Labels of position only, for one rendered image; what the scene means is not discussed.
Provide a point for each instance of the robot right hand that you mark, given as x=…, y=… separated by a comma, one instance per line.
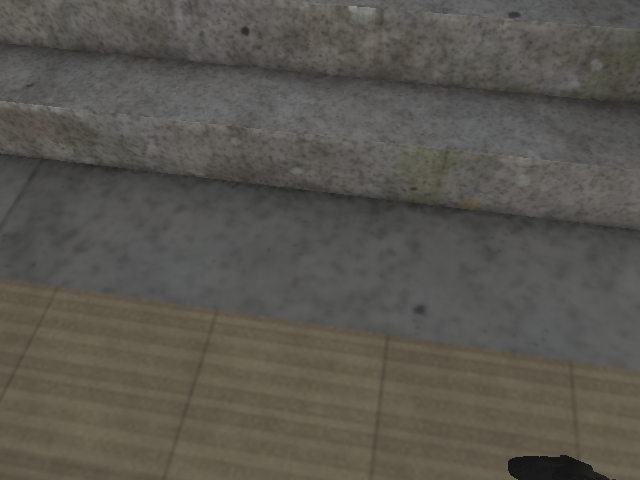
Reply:
x=551, y=468

